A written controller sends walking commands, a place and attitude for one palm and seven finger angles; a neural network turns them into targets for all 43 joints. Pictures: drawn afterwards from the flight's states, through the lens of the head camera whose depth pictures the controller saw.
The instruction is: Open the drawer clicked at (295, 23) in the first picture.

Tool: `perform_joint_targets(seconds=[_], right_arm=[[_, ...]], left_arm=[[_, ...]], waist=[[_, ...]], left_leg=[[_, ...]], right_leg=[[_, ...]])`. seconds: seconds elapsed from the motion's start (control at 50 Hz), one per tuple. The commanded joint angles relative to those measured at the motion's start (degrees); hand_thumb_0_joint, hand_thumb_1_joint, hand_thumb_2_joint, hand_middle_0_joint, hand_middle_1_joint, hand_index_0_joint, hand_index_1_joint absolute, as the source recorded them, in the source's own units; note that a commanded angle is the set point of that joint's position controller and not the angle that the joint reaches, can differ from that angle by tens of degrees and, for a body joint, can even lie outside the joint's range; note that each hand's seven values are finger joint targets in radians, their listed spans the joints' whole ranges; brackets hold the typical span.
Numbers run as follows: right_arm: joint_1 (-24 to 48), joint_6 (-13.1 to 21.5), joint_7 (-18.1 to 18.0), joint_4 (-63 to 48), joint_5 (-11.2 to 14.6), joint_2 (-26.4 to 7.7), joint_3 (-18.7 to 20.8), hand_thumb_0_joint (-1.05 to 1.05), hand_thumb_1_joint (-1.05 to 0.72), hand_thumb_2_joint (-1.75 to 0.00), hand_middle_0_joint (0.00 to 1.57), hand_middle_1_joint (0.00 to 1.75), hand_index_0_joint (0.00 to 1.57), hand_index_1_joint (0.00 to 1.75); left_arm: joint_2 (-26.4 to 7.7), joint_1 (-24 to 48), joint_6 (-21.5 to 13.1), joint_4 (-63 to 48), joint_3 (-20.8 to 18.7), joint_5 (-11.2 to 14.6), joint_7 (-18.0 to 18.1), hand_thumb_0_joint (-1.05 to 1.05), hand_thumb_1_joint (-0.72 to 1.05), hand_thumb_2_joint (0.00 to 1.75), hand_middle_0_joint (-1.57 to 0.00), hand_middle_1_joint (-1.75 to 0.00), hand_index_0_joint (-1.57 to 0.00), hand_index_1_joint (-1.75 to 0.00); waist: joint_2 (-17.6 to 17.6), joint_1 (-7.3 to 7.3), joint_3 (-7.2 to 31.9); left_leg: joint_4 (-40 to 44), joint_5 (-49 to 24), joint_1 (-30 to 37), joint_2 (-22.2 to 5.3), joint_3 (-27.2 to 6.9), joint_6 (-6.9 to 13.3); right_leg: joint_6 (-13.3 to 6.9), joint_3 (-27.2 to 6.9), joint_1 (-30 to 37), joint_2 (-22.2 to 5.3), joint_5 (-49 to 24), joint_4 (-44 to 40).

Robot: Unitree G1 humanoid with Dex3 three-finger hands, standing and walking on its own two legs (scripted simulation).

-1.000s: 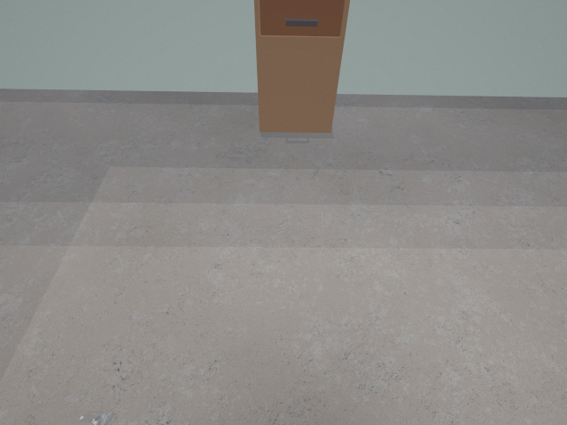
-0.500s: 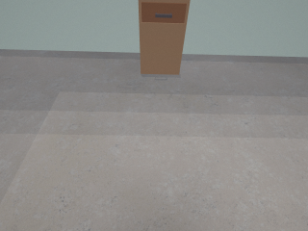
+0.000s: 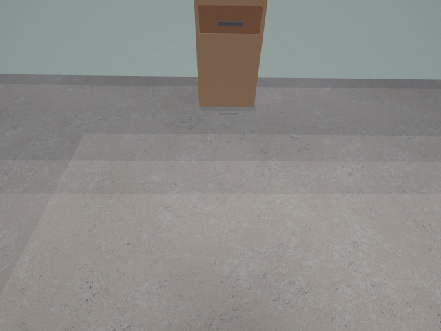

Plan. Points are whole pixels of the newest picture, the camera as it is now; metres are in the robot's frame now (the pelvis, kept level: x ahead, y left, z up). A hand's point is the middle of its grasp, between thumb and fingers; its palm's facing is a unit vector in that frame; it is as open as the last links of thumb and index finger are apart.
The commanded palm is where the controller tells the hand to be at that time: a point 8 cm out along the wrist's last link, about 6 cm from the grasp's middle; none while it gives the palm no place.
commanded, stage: look at it before walking up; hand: left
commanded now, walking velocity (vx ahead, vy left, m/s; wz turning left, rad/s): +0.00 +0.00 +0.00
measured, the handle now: (230, 22) +1.81 +0.04 -0.13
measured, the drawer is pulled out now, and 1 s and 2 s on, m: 0.00 0.00 0.00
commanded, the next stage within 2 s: walk to a spot facing it in 0.44 s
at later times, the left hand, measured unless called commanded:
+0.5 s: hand out of the picture +0.07 +0.25 -0.16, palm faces -0.03 -0.94 -0.34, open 7.4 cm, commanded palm none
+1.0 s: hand out of the picture +0.05 +0.16 -0.19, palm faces -0.01 -0.98 -0.19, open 7.4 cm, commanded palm none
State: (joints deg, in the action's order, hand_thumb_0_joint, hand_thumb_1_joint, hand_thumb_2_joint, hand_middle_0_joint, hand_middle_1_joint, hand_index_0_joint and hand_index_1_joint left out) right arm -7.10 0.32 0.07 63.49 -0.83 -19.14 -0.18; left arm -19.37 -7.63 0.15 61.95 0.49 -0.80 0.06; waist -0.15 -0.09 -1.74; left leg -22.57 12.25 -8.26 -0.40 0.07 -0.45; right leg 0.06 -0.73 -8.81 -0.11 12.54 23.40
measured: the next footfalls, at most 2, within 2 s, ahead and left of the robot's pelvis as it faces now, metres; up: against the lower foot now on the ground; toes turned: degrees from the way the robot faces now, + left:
left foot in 1.26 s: +0.36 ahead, +0.10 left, +0.00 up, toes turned -2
right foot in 1.72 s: +0.45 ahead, -0.16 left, +0.00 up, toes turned -24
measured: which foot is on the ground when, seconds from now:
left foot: down 0.00-0.92, up 0.94-1.00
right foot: down 0.00-1.00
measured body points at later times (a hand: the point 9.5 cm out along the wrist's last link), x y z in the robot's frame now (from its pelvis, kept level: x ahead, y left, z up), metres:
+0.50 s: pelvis +0.00 +0.00 +0.00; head +0.00 +0.00 +0.45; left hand +0.07 +0.29 -0.13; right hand +0.08 -0.30 -0.13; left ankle +0.00 +0.13 -0.74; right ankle +0.00 -0.12 -0.74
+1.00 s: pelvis +0.09 -0.02 -0.02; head +0.09 -0.02 +0.43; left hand +0.05 +0.21 -0.17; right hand +0.03 -0.25 -0.18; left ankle +0.02 +0.11 -0.69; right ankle +0.00 -0.11 -0.74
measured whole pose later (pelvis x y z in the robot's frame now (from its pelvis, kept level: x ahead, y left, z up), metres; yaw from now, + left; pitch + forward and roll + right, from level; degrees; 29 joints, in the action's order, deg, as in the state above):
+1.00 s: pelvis +0.09 -0.02 -0.02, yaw -5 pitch -1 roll -1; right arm -20.2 -0.1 0.0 65.9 -1.4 -10.2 1.1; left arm -8.6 -23.9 -3.6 62.4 -1.5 -1.7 0.5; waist 1.1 1.8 -1.0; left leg -59.4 28.9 -19.1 -4.2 4.0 -0.4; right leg -2.8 0.5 -7.6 2.6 25.2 33.5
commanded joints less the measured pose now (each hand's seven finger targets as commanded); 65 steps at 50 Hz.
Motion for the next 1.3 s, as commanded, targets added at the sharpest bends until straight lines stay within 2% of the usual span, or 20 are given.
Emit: perform_joint_targets(seconds=[0.0,0.52,0.56,0.62,0.72,0.78,0.84,0.86,0.88,0.9,0.92,0.94,0.98,1.08,1.14,1.18,1.2,1.22,1.24,1.28], right_arm=[[3.0,1.6,-0.7,-3.7,0.3,-11.8,2.3,0.0,-0.9,-0.9,0.2,0.3,0.2,0.3],[3.0,1.6,-0.8,-3.3,0.5,-11.9,2.1,0.0,-0.9,-0.9,0.2,0.3,0.2,0.3],[-0.8,0.5,-0.5,-1.6,-0.1,-4.5,0.4,0.0,-0.9,-0.9,0.2,0.3,0.2,0.3],[-3.5,-0.1,-0.2,-1.8,-0.6,-4.8,1.0,0.0,-0.9,-0.9,0.2,0.3,0.2,0.3],[-7.4,1.1,-0.4,-2.8,-0.4,-4.8,2.0,0.0,-0.9,-0.9,0.2,0.3,0.2,0.3],[-11.0,1.8,-0.7,-2.6,-0.1,-5.5,3.1,0.0,-0.9,-0.9,0.2,0.3,0.2,0.3],[-14.1,2.4,-1.0,-1.8,-0.1,-4.0,3.6,0.0,-0.9,-0.9,0.2,0.3,0.2,0.3],[-13.0,2.4,-1.1,-1.8,-0.1,-3.0,3.4,0.0,-0.9,-0.9,0.2,0.3,0.2,0.3],[-10.0,2.6,-1.0,-3.0,0.1,-0.7,3.1,0.0,-0.9,-0.9,0.2,0.3,0.2,0.3],[-4.4,3.6,-0.6,-6.6,0.3,2.9,2.2,0.0,-0.9,-0.9,0.2,0.3,0.2,0.3],[2.1,3.9,-0.6,-9.0,-0.2,1.7,2.3,0.0,-0.9,-0.9,0.2,0.3,0.2,0.3],[3.7,4.0,-0.6,-9.1,-0.3,2.6,2.6,0.0,-0.9,-0.9,0.2,0.3,0.2,0.3],[3.6,3.7,0.1,-8.7,-0.2,4.3,2.8,0.0,-0.9,-0.9,0.2,0.3,0.2,0.3],[1.6,2.1,1.7,-9.0,0.3,7.5,3.2,0.0,-0.9,-0.9,0.2,0.3,0.2,0.3],[1.1,2.8,1.9,-9.3,0.7,7.3,3.2,0.0,-0.9,-0.9,0.2,0.3,0.2,0.3],[-6.5,3.3,1.1,-7.3,0.3,5.7,3.9,0.0,-0.9,-0.9,0.2,0.3,0.2,0.3],[-14.4,3.6,0.4,-4.7,0.0,3.9,4.4,0.0,-0.9,-0.9,0.2,0.3,0.2,0.3],[-22.5,3.8,-0.5,-2.7,-0.8,-0.8,5.5,0.0,-0.9,-0.9,0.2,0.3,0.2,0.3],[-27.1,3.9,-0.8,-1.8,-1.3,-6.4,6.6,0.0,-0.9,-0.9,0.2,0.3,0.2,0.3],[-17.8,3.1,-0.9,-4.2,-0.3,-3.5,5.9,0.0,-0.9,-0.9,0.2,0.3,0.2,0.3]], left_arm=[[-11.8,2.2,-1.5,-3.8,-2.4,0.1,0.6,0.0,0.9,0.9,-0.2,-0.3,-0.2,-0.3],[-12.0,1.9,-1.7,-3.2,-2.3,0.2,0.6,0.0,0.9,0.9,-0.2,-0.3,-0.2,-0.3],[-4.8,-2.5,-0.4,-1.4,-0.9,0.1,0.7,0.0,0.9,0.9,-0.2,-0.3,-0.2,-0.3],[-5.1,-4.7,0.4,-1.7,-1.5,-0.4,-0.1,0.0,0.9,0.9,-0.2,-0.3,-0.2,-0.3],[-2.6,-8.9,-0.5,-3.2,-2.5,-0.5,-0.9,0.0,0.9,0.9,-0.2,-0.3,-0.2,-0.3],[-0.2,-9.9,-1.3,-4.2,-2.8,-0.5,-1.0,0.0,0.9,0.9,-0.2,-0.3,-0.2,-0.3],[3.1,-10.5,-2.4,-4.7,-2.7,-0.5,-1.1,0.0,0.9,0.9,-0.2,-0.3,-0.2,-0.3],[3.5,-14.1,-2.7,-3.4,-3.1,-0.5,-1.0,0.0,0.9,0.9,-0.2,-0.3,-0.2,-0.3],[1.4,-20.8,-3.1,-1.0,-3.9,-0.7,-0.7,0.0,0.9,0.9,-0.2,-0.3,-0.2,-0.3],[-3.4,-30.8,-3.8,2.5,-5.3,-0.9,0.3,0.0,0.9,0.9,-0.2,-0.3,-0.2,-0.3],[-3.5,-36.2,-4.2,4.4,-5.0,-0.4,1.1,0.0,0.9,0.9,-0.2,-0.3,-0.2,-0.3],[-1.0,-35.2,-4.1,4.2,-4.5,-0.7,1.7,0.0,0.9,0.9,-0.2,-0.3,-0.2,-0.3],[1.0,-30.5,-4.0,2.7,-4.0,-1.1,2.2,0.0,0.9,0.9,-0.2,-0.3,-0.2,-0.3],[2.7,-22.2,-4.6,1.6,-3.4,-1.0,1.9,0.0,0.9,0.9,-0.2,-0.3,-0.2,-0.3],[1.9,-21.3,-4.6,2.0,-4.0,-0.7,1.8,0.0,0.9,0.9,-0.2,-0.3,-0.2,-0.3],[1.0,-19.8,-4.6,2.3,-4.6,-0.6,1.7,0.0,0.9,0.9,-0.2,-0.3,-0.2,-0.3],[1.8,-20.2,-4.6,2.1,-4.6,-0.5,1.5,0.0,0.9,0.9,-0.2,-0.3,-0.2,-0.3],[4.4,-22.6,-4.4,1.6,-4.7,0.0,1.1,0.0,0.9,0.9,-0.2,-0.3,-0.2,-0.3],[7.8,-25.4,-4.2,0.4,-4.3,0.6,0.4,0.0,0.9,0.9,-0.2,-0.3,-0.2,-0.3],[8.1,-19.2,-4.0,-2.3,-3.7,-0.2,0.4,0.0,0.9,0.9,-0.2,-0.3,-0.2,-0.3]], waist=[[-0.4,0.18,2.9],[-0.1,0.23,2.9],[-0.8,0.28,3.6],[-1.3,0.29,-3.0],[1.3,0.07,-4.9],[7.7,-0.56,-5.7],[9.1,-0.36,-5.6],[6.5,1.62,-4.7],[-3.4,4.75,-3.3],[-20.1,7.88,-1.9],[-17.7,9.78,-2.9],[-8.2,9.03,-4.7],[-2.3,6.09,-5.5],[-7.4,0.54,-8.2],[-8.7,0.07,-7.7],[-6.2,-3.88,-3.7],[-3.1,-6.58,1.1],[5.6,-8.91,8.8],[19.6,-7.93,13.5],[11.7,-4.92,5.7]], left_leg=[[3.9,-5.7,0.4,-6.2,-5.2,2.1],[4.6,-7.7,1.1,-6.5,-5.4,1.9],[3.3,0.6,1.3,-5.9,-3.5,0.7],[3.0,17.4,-4.5,-5.2,-3.1,1.2],[1.1,18.5,-4.2,-8.2,-5.5,3.9],[4.0,17.8,-0.7,-13.5,-10.9,7.0],[0.2,0.6,3.3,-16.2,-9.5,8.6],[-6.4,-2.8,-2.2,-13.9,-5.0,6.7],[-19.6,-4.7,-13.5,-8.7,2.3,3.6],[-36.8,8.4,-30.4,-1.8,10.2,0.3],[-44.1,20.9,-37.2,-2.6,5.1,0.2],[-46.6,19.0,-40.7,-4.6,2.7,0.2],[-44.4,16.4,-39.8,-7.0,2.1,0.1],[-29.1,2.8,-25.8,-6.2,5.6,-0.5],[-20.3,-1.3,-15.0,-3.7,7.7,0.7],[-14.5,-3.6,-3.4,-1.4,8.8,1.5],[-11.8,-3.5,5.6,-1.6,7.6,2.0],[-8.6,1.4,17.7,-9.9,-3.0,4.2],[2.5,5.9,22.8,-25.6,-26.1,10.0],[11.2,24.5,7.8,-27.8,-30.1,12.5]], right_leg=[[-1.8,-6.0,-1.0,-6.6,-4.8,-4.8],[-1.8,-5.7,0.4,-6.8,-7.6,-5.4],[-1.0,-5.9,-0.6,-6.1,3.2,-5.5],[-2.3,-8.4,-5.9,-4.7,19.4,-5.6],[-4.0,-7.7,-10.3,-2.1,16.5,2.0],[-3.3,-2.4,-15.4,1.0,12.4,12.1],[-2.4,2.9,-16.0,0.8,10.7,12.6],[-3.2,1.9,-7.5,0.1,6.9,7.7],[-5.7,-6.5,5.0,-3.8,0.8,2.0],[-11.1,-25.8,18.3,-16.1,-16.0,-5.5],[-14.7,-32.0,20.5,-20.1,-33.2,-4.5],[-16.4,-28.8,21.2,-19.9,-34.7,-2.8],[-14.9,-24.0,17.0,-18.1,-21.3,-4.1],[-10.0,-12.0,-1.0,-11.9,-12.1,-12.1],[-7.9,-8.4,-3.7,-10.1,-14.9,-11.3],[-6.8,-5.9,-3.6,-8.8,-22.9,-2.1],[-5.8,-4.7,-4.3,-6.9,-25.8,8.8],[-4.3,-2.3,-10.6,-3.2,-15.3,23.9],[-2.6,2.6,-20.8,4.2,17.4,44.7],[-3.6,-0.9,-27.5,-1.1,15.5,57.0]])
